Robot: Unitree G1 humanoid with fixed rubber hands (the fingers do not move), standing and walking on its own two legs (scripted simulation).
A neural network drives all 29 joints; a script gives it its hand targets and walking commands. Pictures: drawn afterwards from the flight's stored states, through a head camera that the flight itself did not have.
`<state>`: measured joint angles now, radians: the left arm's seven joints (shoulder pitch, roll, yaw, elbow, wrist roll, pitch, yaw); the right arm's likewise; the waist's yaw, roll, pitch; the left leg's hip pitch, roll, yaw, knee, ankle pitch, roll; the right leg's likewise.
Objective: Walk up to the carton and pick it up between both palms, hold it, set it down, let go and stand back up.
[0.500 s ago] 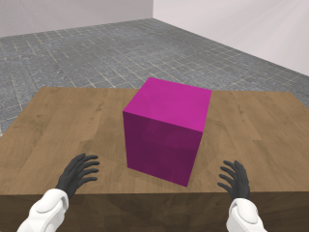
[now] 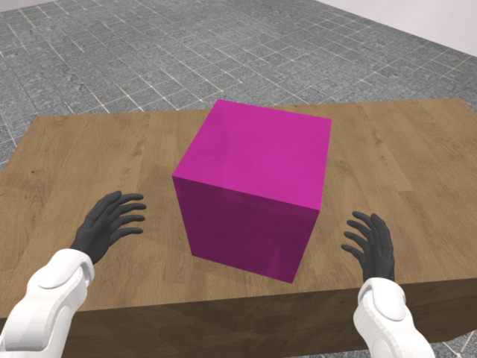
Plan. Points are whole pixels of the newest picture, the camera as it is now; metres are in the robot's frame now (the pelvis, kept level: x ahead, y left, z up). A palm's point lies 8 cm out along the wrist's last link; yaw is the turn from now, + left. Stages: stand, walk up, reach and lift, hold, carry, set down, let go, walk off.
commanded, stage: reach and lift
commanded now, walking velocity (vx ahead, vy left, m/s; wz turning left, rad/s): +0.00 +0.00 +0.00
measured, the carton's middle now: (255, 193) +0.41 -0.03 +0.04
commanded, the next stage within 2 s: none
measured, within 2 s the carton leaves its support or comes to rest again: neither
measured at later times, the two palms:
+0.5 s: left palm (120, 193) +0.35 +0.19 +0.13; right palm (404, 232) +0.27 -0.22 +0.12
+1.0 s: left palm (150, 141) +0.41 +0.14 +0.18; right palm (412, 188) +0.31 -0.23 +0.16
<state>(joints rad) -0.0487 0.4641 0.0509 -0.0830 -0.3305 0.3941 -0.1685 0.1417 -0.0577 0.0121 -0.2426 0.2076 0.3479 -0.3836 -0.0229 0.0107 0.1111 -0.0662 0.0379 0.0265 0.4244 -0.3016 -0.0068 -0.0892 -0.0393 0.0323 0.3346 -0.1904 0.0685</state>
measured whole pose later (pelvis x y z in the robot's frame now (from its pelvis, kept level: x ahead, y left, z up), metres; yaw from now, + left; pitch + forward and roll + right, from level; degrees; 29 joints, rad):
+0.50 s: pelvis -0.01 +0.01 +0.00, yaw -1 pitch -3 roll -1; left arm -0.37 0.43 0.06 0.05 -0.27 0.63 -0.12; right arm -0.18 -0.17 -0.05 -0.10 0.31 0.47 -0.31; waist -0.10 -0.02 0.07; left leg -0.10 0.04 0.05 0.42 -0.28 0.00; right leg -0.11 -0.04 0.04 0.30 -0.15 0.07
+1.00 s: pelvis -0.05 +0.00 +0.00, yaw +0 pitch +2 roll -1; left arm -0.88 0.47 -0.04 0.70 -0.33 0.44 -0.09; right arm -0.67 -0.10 -0.12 0.34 0.23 0.44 -0.31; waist -0.18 -0.01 0.00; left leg -0.25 0.03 0.03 0.43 -0.22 0.00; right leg -0.28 -0.05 0.03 0.35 -0.11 0.06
